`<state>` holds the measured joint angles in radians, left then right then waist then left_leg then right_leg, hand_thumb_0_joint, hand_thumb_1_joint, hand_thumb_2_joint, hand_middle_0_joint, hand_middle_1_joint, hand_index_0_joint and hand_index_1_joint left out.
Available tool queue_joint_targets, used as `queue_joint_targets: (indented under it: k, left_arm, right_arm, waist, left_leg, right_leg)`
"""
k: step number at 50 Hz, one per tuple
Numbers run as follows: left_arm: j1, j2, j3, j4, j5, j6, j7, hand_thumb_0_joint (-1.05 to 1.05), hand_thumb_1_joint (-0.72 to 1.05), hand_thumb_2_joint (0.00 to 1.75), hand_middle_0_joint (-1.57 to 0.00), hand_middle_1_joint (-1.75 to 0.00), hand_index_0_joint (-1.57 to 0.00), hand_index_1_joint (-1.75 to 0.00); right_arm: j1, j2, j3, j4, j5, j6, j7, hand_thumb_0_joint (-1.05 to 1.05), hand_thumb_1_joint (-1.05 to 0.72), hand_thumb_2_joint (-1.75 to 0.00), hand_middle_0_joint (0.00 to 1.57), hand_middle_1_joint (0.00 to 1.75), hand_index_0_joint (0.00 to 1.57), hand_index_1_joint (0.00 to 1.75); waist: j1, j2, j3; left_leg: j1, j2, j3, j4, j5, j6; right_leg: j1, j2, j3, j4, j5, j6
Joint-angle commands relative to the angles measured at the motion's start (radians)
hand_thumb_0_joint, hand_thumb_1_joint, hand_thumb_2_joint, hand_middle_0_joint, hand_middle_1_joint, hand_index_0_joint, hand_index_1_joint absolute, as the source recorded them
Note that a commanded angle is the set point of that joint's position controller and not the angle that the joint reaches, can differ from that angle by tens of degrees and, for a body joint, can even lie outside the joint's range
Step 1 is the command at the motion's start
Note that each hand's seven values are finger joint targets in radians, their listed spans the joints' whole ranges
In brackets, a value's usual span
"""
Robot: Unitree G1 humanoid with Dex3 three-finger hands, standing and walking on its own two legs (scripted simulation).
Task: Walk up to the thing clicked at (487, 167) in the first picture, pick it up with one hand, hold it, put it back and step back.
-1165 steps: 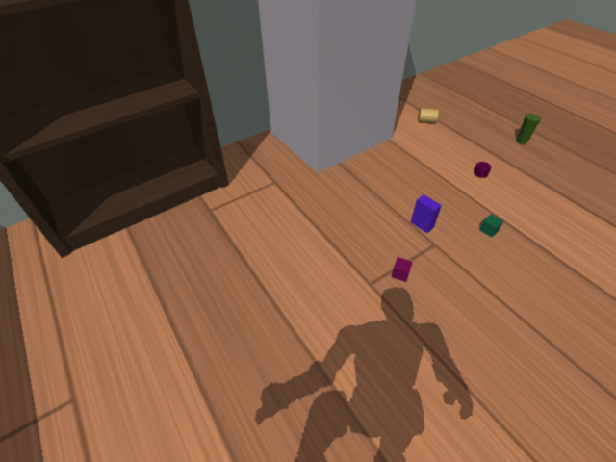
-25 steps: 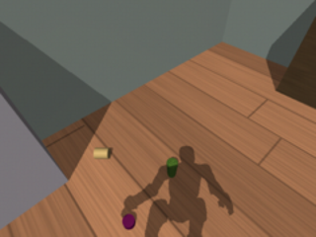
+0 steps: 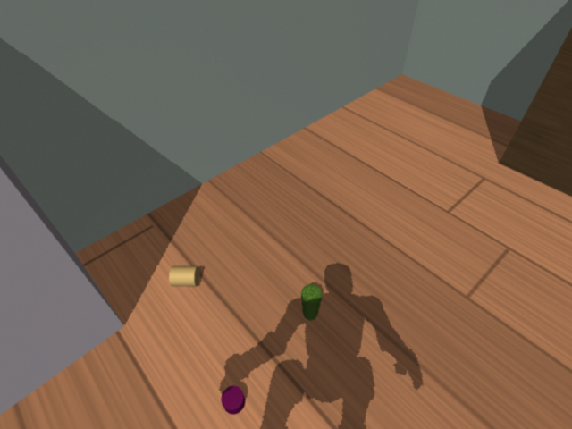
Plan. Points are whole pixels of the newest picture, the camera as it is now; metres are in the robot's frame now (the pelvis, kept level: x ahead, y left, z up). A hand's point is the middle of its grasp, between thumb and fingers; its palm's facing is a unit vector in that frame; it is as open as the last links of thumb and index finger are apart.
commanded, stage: stand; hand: left
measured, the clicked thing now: (233, 399) +0.40 +0.19 -0.76
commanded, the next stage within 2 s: walk up in 0.30 s
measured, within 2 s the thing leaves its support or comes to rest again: neither
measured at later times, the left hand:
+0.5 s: hand out of the picture +0.08 +0.26 -0.16, palm faces -0.03 -0.92 -0.38, open 7.4 cm
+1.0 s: hand out of the picture +0.04 +0.19 -0.17, palm faces +0.01 -0.91 -0.42, open 7.4 cm
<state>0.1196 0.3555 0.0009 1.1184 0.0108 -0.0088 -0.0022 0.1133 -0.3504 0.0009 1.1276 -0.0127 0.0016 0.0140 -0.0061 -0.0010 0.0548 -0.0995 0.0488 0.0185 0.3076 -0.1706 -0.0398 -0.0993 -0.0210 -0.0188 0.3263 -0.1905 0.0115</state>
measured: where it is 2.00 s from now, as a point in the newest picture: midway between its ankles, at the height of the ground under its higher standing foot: outside the picture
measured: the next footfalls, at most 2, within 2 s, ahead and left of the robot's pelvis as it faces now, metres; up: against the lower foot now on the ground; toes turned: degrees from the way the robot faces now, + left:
right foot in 0.60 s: -0.02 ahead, -0.17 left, +0.00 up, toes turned +1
left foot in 1.06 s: -0.02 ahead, +0.07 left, +0.00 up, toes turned +0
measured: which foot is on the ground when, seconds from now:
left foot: down 0.00-0.60, up 0.62-1.00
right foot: down 0.00-0.36, up 0.38-0.58, down 0.60-1.00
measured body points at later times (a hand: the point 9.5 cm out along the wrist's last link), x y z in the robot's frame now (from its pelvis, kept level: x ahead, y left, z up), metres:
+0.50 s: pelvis -0.02 -0.03 -0.01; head +0.03 -0.02 +0.43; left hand +0.08 +0.30 -0.13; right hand +0.05 -0.36 -0.12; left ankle +0.00 +0.14 -0.75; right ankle -0.04 -0.16 -0.71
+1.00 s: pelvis -0.05 -0.08 -0.03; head +0.01 -0.09 +0.42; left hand +0.04 +0.23 -0.14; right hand +0.05 -0.40 -0.16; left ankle -0.05 +0.06 -0.73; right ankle -0.03 -0.21 -0.75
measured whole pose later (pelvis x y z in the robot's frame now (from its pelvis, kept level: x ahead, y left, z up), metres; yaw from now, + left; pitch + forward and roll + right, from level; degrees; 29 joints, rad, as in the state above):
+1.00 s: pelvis -0.05 -0.08 -0.03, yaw +2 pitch -2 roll +0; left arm 0.18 0.36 0.04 0.86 0.02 -0.04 0.03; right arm 0.16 -0.40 -0.06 0.90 -0.03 0.06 0.02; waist 0.00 0.03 0.17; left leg -0.34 -0.01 -0.08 0.83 -0.51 0.01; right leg -0.29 -0.04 -0.04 0.67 -0.34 0.00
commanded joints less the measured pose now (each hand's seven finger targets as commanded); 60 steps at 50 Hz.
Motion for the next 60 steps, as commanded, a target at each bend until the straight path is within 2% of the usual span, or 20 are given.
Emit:
queue_joint_targets:
  k: [1, 14, 16, 19, 20, 23, 28, 29, 30, 31, 32, 35, 43, 48, 52, 53, 54, 55, 56, 60]
  left_arm:
    - [-0.033, 0.221, 0.042, -0.055, -0.002, -0.02, 0.008, 0.0, 0.9, 0.9, -0.2, -0.3, -0.2, -0.3]
    - [-0.026, 0.217, 0.041, -0.053, -0.003, -0.02, 0.009, 0.0, 0.9, 0.9, -0.2, -0.3, -0.2, -0.3]
    - [-0.024, 0.281, 0.11, -0.133, 0.021, 0.039, -0.014, 0.0, 0.9, 0.9, -0.2, -0.3, -0.2, -0.3]
    - [-0.052, 0.227, 0.119, -0.212, 0.029, 0.083, -0.03, 0.0, 0.9, 0.9, -0.2, -0.3, -0.2, -0.3]
    - [-0.03, 0.217, 0.121, -0.233, 0.023, 0.096, -0.037, 0.0, 0.9, 0.9, -0.2, -0.3, -0.2, -0.3]
    - [0.047, 0.219, 0.126, -0.255, 0.007, 0.099, -0.054, 0.0, 0.9, 0.9, -0.2, -0.3, -0.2, -0.3]
    - [0.153, 0.191, 0.135, -0.225, 0.02, 0.063, -0.048, 0.0, 0.9, 0.9, -0.2, -0.3, -0.2, -0.3]
    - [0.181, 0.229, 0.146, -0.207, 0.02, 0.048, -0.033, 0.0, 0.9, 0.9, -0.2, -0.3, -0.2, -0.3]
    - [0.168, 0.324, 0.165, -0.229, 0.03, 0.033, -0.02, 0.0, 0.9, 0.9, -0.2, -0.3, -0.2, -0.3]
    - [0.104, 0.36, 0.159, -0.271, 0.045, 0.021, -0.013, 0.0, 0.9, 0.9, -0.2, -0.3, -0.2, -0.3]
    - [0.042, 0.402, 0.159, -0.295, 0.043, 0.024, -0.011, 0.0, 0.9, 0.9, -0.2, -0.3, -0.2, -0.3]
    - [-0.017, 0.278, 0.127, -0.286, 0.022, 0.005, 0.007, 0.0, 0.9, 0.9, -0.2, -0.3, -0.2, -0.3]
    - [0.163, 0.32, 0.144, -0.278, 0.007, -0.037, 0.05, 0.0, 0.9, 0.9, -0.2, -0.3, -0.2, -0.3]
    - [0.113, 0.32, 0.136, -0.309, 0.011, -0.046, 0.056, 0.0, 0.9, 0.9, -0.2, -0.3, -0.2, -0.3]
    - [-0.007, 0.281, 0.109, -0.336, 0.006, -0.032, 0.038, 0.0, 0.9, 0.9, -0.2, -0.3, -0.2, -0.3]
    - [0.003, 0.24, 0.093, -0.33, 0.002, -0.025, 0.034, 0.0, 0.9, 0.9, -0.2, -0.3, -0.2, -0.3]
    - [0.017, 0.183, 0.077, -0.337, -0.008, -0.019, 0.031, 0.0, 0.9, 0.9, -0.2, -0.3, -0.2, -0.3]
    - [0.012, 0.217, 0.085, -0.314, -0.005, -0.009, 0.04, 0.0, 0.9, 0.9, -0.2, -0.3, -0.2, -0.3]
    - [0.012, 0.254, 0.096, -0.285, -0.002, -0.01, 0.041, 0.0, 0.9, 0.9, -0.2, -0.3, -0.2, -0.3]
    - [0.104, 0.224, 0.088, -0.223, -0.018, -0.026, 0.025, 0.0, 0.9, 0.9, -0.2, -0.3, -0.2, -0.3]
  right_arm:
    - [-0.035, -0.213, -0.042, -0.058, 0.001, -0.026, -0.017, 0.0, -0.9, -0.9, 0.2, 0.3, 0.2, 0.3]
    - [-0.028, -0.213, -0.039, -0.059, 0.003, -0.027, -0.021, 0.0, -0.9, -0.9, 0.2, 0.3, 0.2, 0.3]
    - [0.083, -0.339, -0.102, -0.078, 0.018, -0.028, -0.062, 0.0, -0.9, -0.9, 0.2, 0.3, 0.2, 0.3]
    - [0.129, -0.39, -0.145, -0.123, 0.007, -0.034, -0.087, 0.0, -0.9, -0.9, 0.2, 0.3, 0.2, 0.3]
    - [0.102, -0.395, -0.155, -0.156, -0.003, -0.04, -0.094, 0.0, -0.9, -0.9, 0.2, 0.3, 0.2, 0.3]
    - [-0.022, -0.354, -0.148, -0.23, -0.016, -0.04, -0.104, 0.0, -0.9, -0.9, 0.2, 0.3, 0.2, 0.3]
    - [-0.026, -0.323, -0.131, -0.282, -0.015, -0.013, -0.061, 0.0, -0.9, -0.9, 0.2, 0.3, 0.2, 0.3]
    - [0.002, -0.263, -0.112, -0.282, -0.011, -0.002, -0.052, 0.0, -0.9, -0.9, 0.2, 0.3, 0.2, 0.3]
    - [0.021, -0.18, -0.087, -0.305, -0.003, 0.006, -0.049, 0.0, -0.9, -0.9, 0.2, 0.3, 0.2, 0.3]
    - [0.028, -0.164, -0.079, -0.314, 0.007, 0.018, -0.057, 0.0, -0.9, -0.9, 0.2, 0.3, 0.2, 0.3]
    - [0.035, -0.222, -0.1, -0.303, 0.007, 0.021, -0.064, 0.0, -0.9, -0.9, 0.2, 0.3, 0.2, 0.3]
    - [0.073, -0.251, -0.102, -0.243, 0.028, 0.015, -0.047, 0.0, -0.9, -0.9, 0.2, 0.3, 0.2, 0.3]
    - [0.02, -0.255, -0.111, -0.308, -0.023, 0.033, -0.026, 0.0, -0.9, -0.9, 0.2, 0.3, 0.2, 0.3]
    - [0.054, -0.235, -0.122, -0.313, -0.02, 0.03, -0.005, 0.0, -0.9, -0.9, 0.2, 0.3, 0.2, 0.3]
    - [0.161, -0.211, -0.127, -0.27, -0.014, 0.015, 0.004, 0.0, -0.9, -0.9, 0.2, 0.3, 0.2, 0.3]
    - [0.166, -0.239, -0.136, -0.266, -0.023, 0.008, -0.001, 0.0, -0.9, -0.9, 0.2, 0.3, 0.2, 0.3]
    - [0.123, -0.298, -0.143, -0.292, -0.03, -0.003, -0.004, 0.0, -0.9, -0.9, 0.2, 0.3, 0.2, 0.3]
    - [0.084, -0.334, -0.141, -0.309, -0.021, -0.009, -0.007, 0.0, -0.9, -0.9, 0.2, 0.3, 0.2, 0.3]
    - [0.054, -0.347, -0.142, -0.303, -0.016, -0.01, -0.005, 0.0, -0.9, -0.9, 0.2, 0.3, 0.2, 0.3]
    - [-0.018, -0.265, -0.105, -0.308, -0.012, -0.026, -0.014, 0.0, -0.9, -0.9, 0.2, 0.3, 0.2, 0.3]
  waist:
    - [0.002, 0.014, -0.073]
    - [0.007, 0.006, -0.084]
    - [-0.017, -0.04, -0.038]
    - [-0.057, 0.132, -0.045]
    - [-0.031, 0.134, -0.043]
    - [0.035, 0.177, -0.057]
    - [0.056, 0.176, -0.103]
    - [0.068, 0.046, -0.103]
    - [0.07, -0.229, -0.082]
    - [0.049, -0.234, -0.066]
    - [0.044, -0.216, -0.087]
    - [0.0, -0.088, -0.048]
    - [0.068, -0.092, -0.073]
    - [0.037, -0.12, -0.092]
    - [-0.041, -0.129, -0.121]
    - [-0.046, -0.047, -0.116]
    - [-0.025, 0.137, -0.102]
    - [-0.034, 0.145, -0.092]
    - [-0.027, 0.136, -0.041]
    - [0.029, 0.173, -0.03]
  left_leg:
    - [0.014, 0.089, -0.064, -0.041, 0.093, 0.047]
    - [0.029, 0.096, -0.064, -0.03, 0.156, 0.049]
    - [0.059, 0.167, -0.123, 0.057, 0.375, 0.126]
    - [0.042, 0.415, -0.31, -0.014, 0.486, 0.327]
    - [-0.018, 0.437, -0.306, -0.013, 0.437, 0.34]
    - [-0.048, 0.355, -0.182, 0.082, 0.351, 0.272]
    - [-0.14, 0.182, -0.037, 0.311, 0.264, 0.183]
    - [-0.193, 0.11, 0.006, 0.465, 0.132, 0.143]
    - [-0.355, -0.028, 0.048, 0.639, -0.317, 0.085]
    - [-0.404, -0.083, -0.076, 0.74, -0.493, 0.062]
    - [-0.302, -0.049, -0.137, 0.782, -0.502, 0.062]
    - [-0.336, -0.041, -0.19, 0.751, -0.367, 0.058]
    - [-0.426, -0.035, -0.186, 0.604, -0.39, 0.052]
    - [-0.311, -0.032, -0.105, 0.515, -0.337, 0.055]
    - [-0.023, -0.066, -0.027, 0.222, -0.109, 0.072]
    - [0.027, -0.009, -0.14, 0.13, -0.078, 0.101]
    - [0.021, 0.171, -0.427, 0.047, -0.056, 0.167]
    - [-0.099, 0.283, -0.525, 0.013, -0.161, 0.271]
    - [-0.222, 0.305, -0.547, 0.0, -0.212, 0.32]
    - [-0.126, 0.177, -0.274, 0.108, 0.135, 0.222]
  right_leg:
    - [-0.008, -0.117, 0.091, -0.064, 0.136, -0.032]
    - [0.003, -0.119, 0.087, -0.051, 0.186, -0.033]
    - [-0.14, -0.046, 0.032, 0.147, 0.233, -0.033]
    - [-0.294, 0.005, 0.091, 0.572, -0.364, -0.018]
    - [-0.285, -0.024, 0.159, 0.658, -0.375, -0.024]
    - [-0.292, -0.056, 0.205, 0.633, -0.359, -0.045]
    - [-0.052, 0.036, -0.025, 0.15, -0.081, -0.032]
    - [0.013, 0.028, 0.021, 0.071, 0.021, -0.027]
    - [0.017, -0.147, 0.302, 0.015, 0.23, -0.072]
    - [-0.068, -0.267, 0.458, -0.01, 0.207, -0.162]
    - [-0.2, -0.347, 0.552, -0.044, 0.064, -0.267]
    - [-0.095, -0.201, 0.295, 0.097, 0.185, -0.197]
    - [0.121, -0.35, 0.378, 0.166, 0.538, -0.282]
    - [0.013, -0.31, 0.27, 0.185, 0.502, -0.249]
    - [-0.217, -0.198, 0.133, 0.277, 0.164, -0.151]
    - [-0.298, -0.137, 0.095, 0.36, 0.046, -0.096]
    - [-0.394, -0.006, 0.026, 0.502, -0.144, -0.031]
    - [-0.353, 0.019, 0.061, 0.577, -0.437, -0.029]
    - [-0.279, -0.001, 0.095, 0.621, -0.464, -0.032]
    - [-0.255, -0.007, 0.048, 0.461, -0.295, -0.031]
